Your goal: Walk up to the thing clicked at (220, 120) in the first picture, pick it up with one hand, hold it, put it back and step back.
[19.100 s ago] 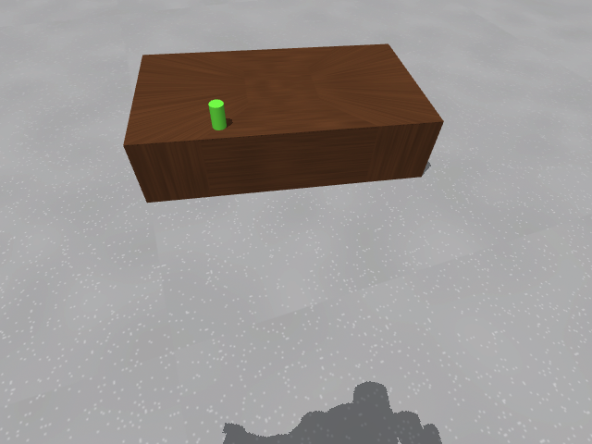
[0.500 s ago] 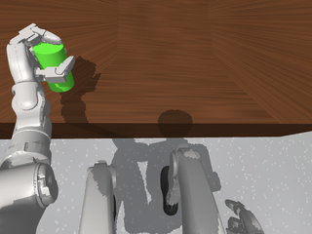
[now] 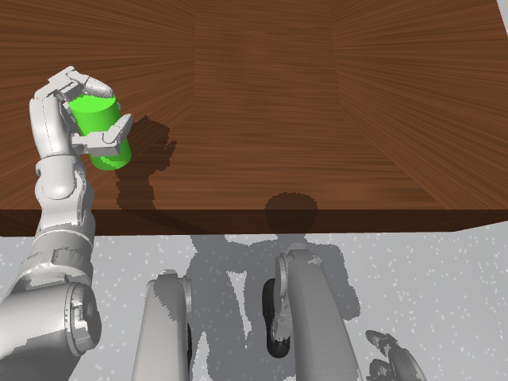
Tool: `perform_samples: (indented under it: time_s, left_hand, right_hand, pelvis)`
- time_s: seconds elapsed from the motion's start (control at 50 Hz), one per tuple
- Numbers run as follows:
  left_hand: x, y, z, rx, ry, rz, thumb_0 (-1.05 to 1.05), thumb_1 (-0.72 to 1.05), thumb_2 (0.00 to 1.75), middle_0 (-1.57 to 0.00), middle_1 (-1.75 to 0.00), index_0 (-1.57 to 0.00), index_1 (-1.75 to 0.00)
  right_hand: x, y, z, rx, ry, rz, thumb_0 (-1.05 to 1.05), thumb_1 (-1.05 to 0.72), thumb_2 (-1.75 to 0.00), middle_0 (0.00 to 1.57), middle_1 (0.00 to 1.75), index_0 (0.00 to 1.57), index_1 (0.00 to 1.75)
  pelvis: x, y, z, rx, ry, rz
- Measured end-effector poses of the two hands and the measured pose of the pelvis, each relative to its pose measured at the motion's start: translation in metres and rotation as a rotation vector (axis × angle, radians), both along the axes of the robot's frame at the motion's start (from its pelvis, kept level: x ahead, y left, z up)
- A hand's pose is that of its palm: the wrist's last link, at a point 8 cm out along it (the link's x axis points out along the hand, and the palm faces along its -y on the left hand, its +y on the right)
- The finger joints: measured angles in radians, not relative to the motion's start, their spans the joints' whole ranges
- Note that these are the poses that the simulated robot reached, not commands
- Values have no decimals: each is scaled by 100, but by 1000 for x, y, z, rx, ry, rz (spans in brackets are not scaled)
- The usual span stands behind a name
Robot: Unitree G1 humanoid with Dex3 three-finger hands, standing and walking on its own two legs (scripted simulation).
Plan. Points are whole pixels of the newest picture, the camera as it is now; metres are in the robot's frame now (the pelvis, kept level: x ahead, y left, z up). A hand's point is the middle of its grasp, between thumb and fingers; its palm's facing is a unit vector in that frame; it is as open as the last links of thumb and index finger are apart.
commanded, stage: lift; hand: left
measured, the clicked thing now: (102, 131) +0.49 +0.17 -0.05
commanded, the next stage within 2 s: hold in 1.70 s
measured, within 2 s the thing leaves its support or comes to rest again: neither
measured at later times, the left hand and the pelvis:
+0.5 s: hand (88, 112) +0.47 +0.16 +0.05, palm faces +0.14 -0.99 -0.06, open 6.7 cm; pelvis +0.01 +0.00 +0.05, yaw +0 degrees
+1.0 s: hand (40, 82) +0.42 +0.15 +0.17, palm faces +0.12 -0.99 -0.04, open 6.7 cm; pelvis +0.03 +0.00 +0.15, yaw +0 degrees
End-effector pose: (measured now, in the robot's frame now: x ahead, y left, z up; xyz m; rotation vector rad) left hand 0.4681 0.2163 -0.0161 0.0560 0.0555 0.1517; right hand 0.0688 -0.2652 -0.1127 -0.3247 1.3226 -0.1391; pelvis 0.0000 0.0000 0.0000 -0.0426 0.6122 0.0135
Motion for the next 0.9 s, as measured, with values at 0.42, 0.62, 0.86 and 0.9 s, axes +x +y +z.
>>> perform_samples:
  time_s: [0.42,0.62,0.86,0.9]
  left_hand:
    - [-22,-4,46,4,7,-4,4,-10,106,-81,-109,-101,-121]
    - [-42,-7,97,-3,-15,-10,4,-10,106,-81,-109,-101,-121]
    - [-66,-9,165,0,-31,-25,4,-9,105,-81,-109,-101,-121]
    - [-68,-9,172,-14,-20,-17,4,-9,105,-81,-109,-101,-121]
  right_hand:
    - [17,5,33,24,-63,-27,0,-91,-90,20,30,20,30]
    - [37,7,71,33,-134,-39,1,-91,-90,20,30,20,30]
    - [60,11,125,39,-207,-40,1,-90,-90,20,30,20,30]
    - [62,11,134,39,-215,-39,1,-90,-90,20,30,20,30]
  pelvis:
    - [7,-2,37,6,-52,-2]
    - [15,-1,74,8,-119,-8]
    - [28,-2,124,9,-232,-8]
    - [30,-2,131,8,-247,-8]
